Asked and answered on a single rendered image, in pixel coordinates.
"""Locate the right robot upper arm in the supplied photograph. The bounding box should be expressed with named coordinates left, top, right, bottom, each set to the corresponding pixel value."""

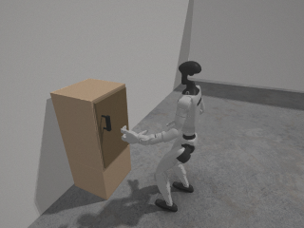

left=196, top=85, right=205, bottom=115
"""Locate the left robot upper arm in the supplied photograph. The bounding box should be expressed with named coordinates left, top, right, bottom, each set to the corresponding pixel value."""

left=167, top=96, right=192, bottom=139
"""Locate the robot right foot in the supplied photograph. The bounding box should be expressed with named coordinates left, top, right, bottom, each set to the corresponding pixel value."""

left=173, top=181, right=194, bottom=193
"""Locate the robot left forearm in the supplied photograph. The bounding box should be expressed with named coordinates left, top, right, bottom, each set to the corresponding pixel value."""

left=137, top=128, right=179, bottom=145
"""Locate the handle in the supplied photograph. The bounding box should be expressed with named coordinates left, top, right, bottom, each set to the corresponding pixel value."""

left=102, top=115, right=112, bottom=131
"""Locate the right robot thigh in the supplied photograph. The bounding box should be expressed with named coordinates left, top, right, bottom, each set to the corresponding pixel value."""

left=171, top=133, right=183, bottom=166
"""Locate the robot left hand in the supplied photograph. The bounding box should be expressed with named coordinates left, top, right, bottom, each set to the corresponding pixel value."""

left=121, top=125, right=148, bottom=144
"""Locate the robot right hand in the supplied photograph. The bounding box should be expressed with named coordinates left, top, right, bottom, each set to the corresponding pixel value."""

left=166, top=120, right=175, bottom=127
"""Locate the cupboard door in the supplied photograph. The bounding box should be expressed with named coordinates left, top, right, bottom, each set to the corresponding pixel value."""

left=94, top=86, right=129, bottom=168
